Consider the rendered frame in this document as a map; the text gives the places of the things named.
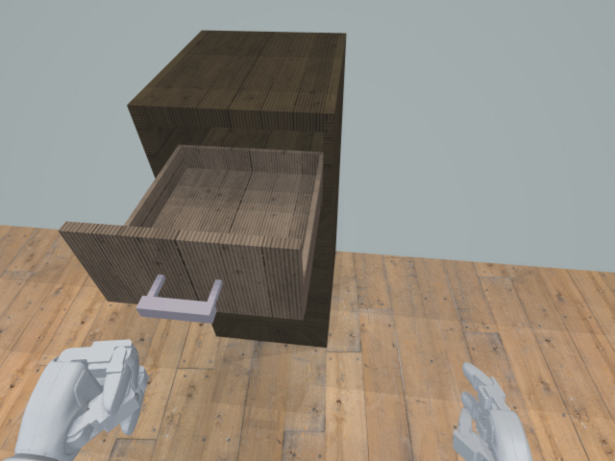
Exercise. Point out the drawer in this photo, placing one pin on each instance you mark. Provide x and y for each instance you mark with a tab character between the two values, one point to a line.
246	216

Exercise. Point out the handle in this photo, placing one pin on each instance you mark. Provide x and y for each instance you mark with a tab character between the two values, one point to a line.
175	309

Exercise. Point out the cabinet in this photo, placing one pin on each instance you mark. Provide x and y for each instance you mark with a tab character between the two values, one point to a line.
260	90

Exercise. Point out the right robot hand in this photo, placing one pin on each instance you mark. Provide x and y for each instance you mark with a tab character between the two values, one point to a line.
499	428

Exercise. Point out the left robot hand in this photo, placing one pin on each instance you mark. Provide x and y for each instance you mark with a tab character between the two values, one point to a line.
103	378

